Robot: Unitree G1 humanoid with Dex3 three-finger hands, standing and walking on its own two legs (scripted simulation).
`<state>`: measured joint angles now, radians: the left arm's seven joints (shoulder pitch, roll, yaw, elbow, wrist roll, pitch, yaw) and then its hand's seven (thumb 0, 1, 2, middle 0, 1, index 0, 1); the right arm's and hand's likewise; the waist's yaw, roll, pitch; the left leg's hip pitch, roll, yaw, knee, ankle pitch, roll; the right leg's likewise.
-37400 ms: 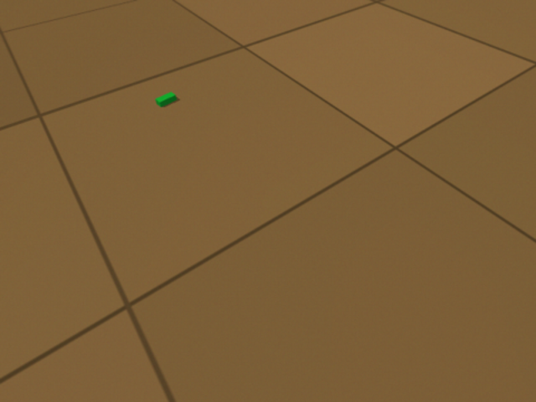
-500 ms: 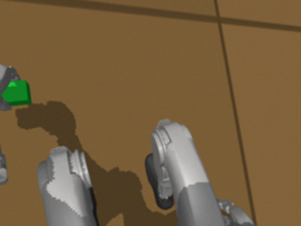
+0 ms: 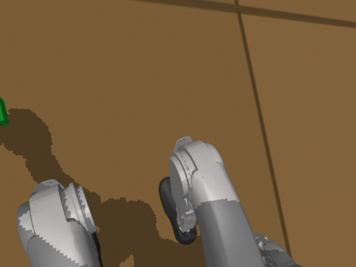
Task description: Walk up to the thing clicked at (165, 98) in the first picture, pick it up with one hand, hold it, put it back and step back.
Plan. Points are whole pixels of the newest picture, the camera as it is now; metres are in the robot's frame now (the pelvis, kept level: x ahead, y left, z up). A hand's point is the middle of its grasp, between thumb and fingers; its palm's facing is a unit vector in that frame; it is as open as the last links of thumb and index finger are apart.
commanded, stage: rest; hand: left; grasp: from above
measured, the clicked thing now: out of the picture +0.48 +0.31 -0.24
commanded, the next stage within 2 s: open in 0.96 s
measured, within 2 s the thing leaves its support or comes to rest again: rests again in 0.56 s
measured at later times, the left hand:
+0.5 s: hand out of the picture +0.47 +0.31 -0.24, palm faces -0.47 -0.09 -0.88, open 8.4 cm
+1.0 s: hand out of the picture +0.47 +0.30 -0.25, palm faces -0.46 -0.10 -0.88, open 8.4 cm
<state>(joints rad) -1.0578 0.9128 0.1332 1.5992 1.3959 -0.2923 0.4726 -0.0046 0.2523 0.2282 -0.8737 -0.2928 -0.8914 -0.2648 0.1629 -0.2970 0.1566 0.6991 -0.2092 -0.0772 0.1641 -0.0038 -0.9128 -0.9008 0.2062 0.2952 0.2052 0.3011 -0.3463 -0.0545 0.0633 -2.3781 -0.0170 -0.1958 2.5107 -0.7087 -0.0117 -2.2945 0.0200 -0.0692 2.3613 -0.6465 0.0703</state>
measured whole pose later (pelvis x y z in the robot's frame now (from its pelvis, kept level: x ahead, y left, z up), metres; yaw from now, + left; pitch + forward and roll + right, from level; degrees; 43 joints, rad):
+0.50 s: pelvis +0.00 +0.01 -0.01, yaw -3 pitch +29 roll -15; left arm -1.07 1.01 0.14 1.68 1.41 -0.29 0.53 0.00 0.26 0.22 -0.87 -0.29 -0.89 -0.26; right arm 0.14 -0.32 0.24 0.66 -0.26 -0.13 0.19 0.00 -0.91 -0.90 0.21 0.30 0.21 0.30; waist -0.39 -0.11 0.13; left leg -2.38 -0.01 -0.23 2.56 -0.72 0.01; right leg -2.27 0.04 -0.10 2.37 -0.65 0.07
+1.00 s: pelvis +0.00 +0.01 -0.01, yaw -4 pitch +28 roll -15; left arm -1.09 1.06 0.12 1.74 1.39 -0.29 0.57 0.00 0.25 0.25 -0.85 -0.32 -0.87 -0.29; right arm 0.13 -0.34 0.31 0.62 -0.27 -0.18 0.22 0.00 -0.91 -0.90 0.21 0.30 0.21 0.30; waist -0.42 -0.13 0.16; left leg -2.37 -0.01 -0.25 2.58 -0.73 0.01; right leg -2.25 0.05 -0.12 2.37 -0.63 0.08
